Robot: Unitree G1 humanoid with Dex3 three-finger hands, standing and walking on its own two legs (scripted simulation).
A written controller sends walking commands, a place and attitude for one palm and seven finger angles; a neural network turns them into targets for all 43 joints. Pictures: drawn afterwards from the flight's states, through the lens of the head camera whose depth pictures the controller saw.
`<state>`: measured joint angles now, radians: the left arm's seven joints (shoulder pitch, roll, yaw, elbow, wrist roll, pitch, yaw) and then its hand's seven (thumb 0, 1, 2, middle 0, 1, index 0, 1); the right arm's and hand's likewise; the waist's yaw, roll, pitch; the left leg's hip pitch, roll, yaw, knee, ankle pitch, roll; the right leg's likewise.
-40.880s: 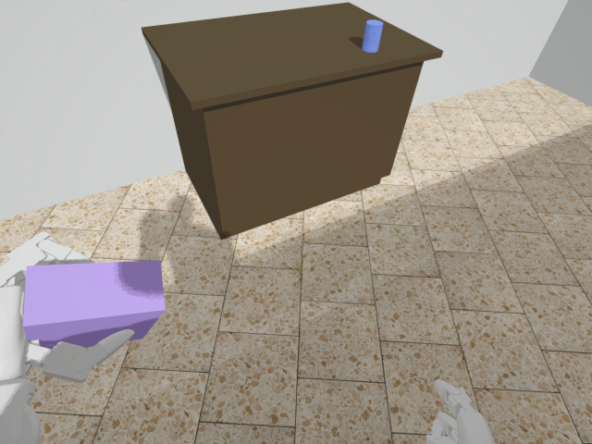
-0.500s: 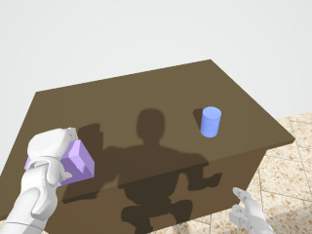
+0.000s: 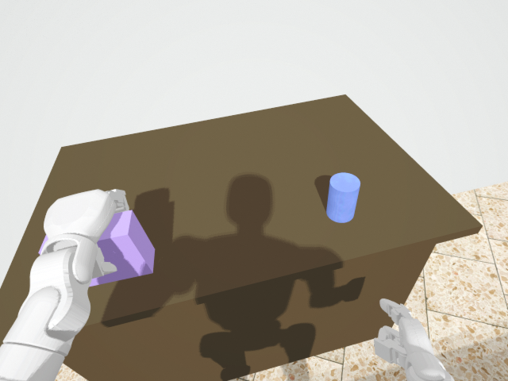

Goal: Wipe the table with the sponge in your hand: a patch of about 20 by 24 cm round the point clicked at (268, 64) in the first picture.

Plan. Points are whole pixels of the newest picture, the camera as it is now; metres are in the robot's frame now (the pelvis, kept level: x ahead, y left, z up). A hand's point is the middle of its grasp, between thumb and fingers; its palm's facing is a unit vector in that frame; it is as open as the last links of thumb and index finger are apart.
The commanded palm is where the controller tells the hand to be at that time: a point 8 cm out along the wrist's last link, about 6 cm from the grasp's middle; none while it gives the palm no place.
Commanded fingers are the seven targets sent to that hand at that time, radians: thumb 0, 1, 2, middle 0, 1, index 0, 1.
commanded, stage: lift the sponge slowly off the table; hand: left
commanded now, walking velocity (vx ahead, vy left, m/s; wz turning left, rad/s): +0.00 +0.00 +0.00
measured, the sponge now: (107, 256) +0.26 +0.30 +0.08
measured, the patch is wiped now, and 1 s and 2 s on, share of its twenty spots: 0.95 0.95 0.95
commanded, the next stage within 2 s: bring the sponge back beside the body in 0.36 s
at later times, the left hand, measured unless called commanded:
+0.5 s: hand (95, 233) +0.26 +0.29 +0.14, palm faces +0.04 -0.08 -1.00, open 9.5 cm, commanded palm +0.23 +0.29 +0.22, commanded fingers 0.00 0.10 1.30 -1.20 -1.60 -1.20 -1.60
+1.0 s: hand (88, 257) +0.23 +0.29 +0.12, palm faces +0.03 -0.10 -0.99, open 9.5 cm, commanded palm +0.20 +0.29 +0.20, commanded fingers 0.00 0.10 1.30 -1.20 -1.60 -1.20 -1.60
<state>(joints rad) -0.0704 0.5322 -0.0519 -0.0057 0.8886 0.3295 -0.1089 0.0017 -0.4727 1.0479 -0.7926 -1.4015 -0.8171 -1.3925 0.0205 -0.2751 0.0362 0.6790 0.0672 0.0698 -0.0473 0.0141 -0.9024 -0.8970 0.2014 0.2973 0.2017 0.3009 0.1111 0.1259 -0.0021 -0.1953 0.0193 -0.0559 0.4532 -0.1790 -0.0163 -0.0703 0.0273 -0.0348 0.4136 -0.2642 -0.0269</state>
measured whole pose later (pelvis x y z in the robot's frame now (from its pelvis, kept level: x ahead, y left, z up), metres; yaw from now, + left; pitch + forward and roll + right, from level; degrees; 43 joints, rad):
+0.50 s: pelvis +0.00 +0.00 +0.00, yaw +0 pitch -4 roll -1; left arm -0.06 0.55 -0.05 -0.10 0.87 0.36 -0.15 0.00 -0.47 1.05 -0.79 -1.40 -0.82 -1.39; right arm 0.01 -0.27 0.05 0.66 0.07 0.08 -0.04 0.01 -0.90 -0.90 0.20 0.30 0.20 0.30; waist 0.12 0.12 0.00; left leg -0.20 0.01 -0.05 0.46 -0.18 -0.01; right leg -0.08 0.02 -0.03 0.43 -0.27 -0.02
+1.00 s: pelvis +0.00 +0.00 +0.00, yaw +0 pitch -5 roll -1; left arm 0.08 0.55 -0.02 -0.19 0.86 0.34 -0.13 0.00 -0.47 1.05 -0.79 -1.40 -0.82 -1.39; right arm 0.02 -0.27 0.05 0.66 0.06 0.07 -0.04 0.01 -0.90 -0.90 0.20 0.30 0.20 0.30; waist 0.13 0.12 0.00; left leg -0.20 0.02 -0.05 0.48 -0.19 -0.01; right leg -0.07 0.03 -0.03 0.43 -0.27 -0.02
